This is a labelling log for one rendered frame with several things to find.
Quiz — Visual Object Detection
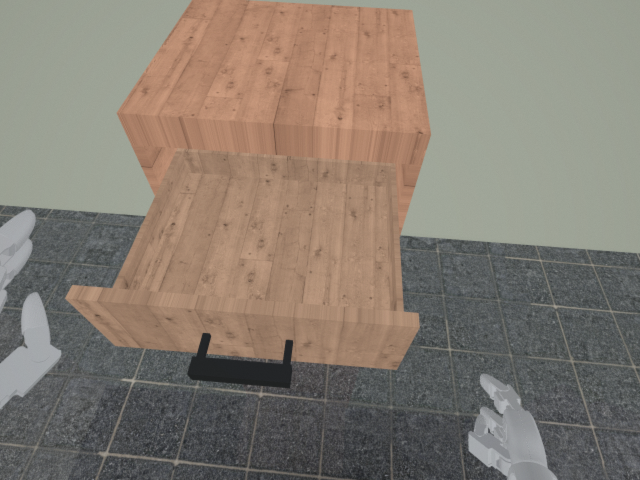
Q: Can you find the handle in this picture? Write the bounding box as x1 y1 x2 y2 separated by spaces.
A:
187 333 293 388

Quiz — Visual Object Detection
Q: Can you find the drawer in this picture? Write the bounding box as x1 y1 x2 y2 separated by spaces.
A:
65 148 420 370

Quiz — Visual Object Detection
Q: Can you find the cabinet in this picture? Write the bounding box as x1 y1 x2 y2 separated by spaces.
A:
117 0 431 236

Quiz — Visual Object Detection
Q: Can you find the robot left hand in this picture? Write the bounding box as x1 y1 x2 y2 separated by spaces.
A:
0 209 61 409

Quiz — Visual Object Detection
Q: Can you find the robot right hand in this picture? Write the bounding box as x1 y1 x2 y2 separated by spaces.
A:
468 373 548 476

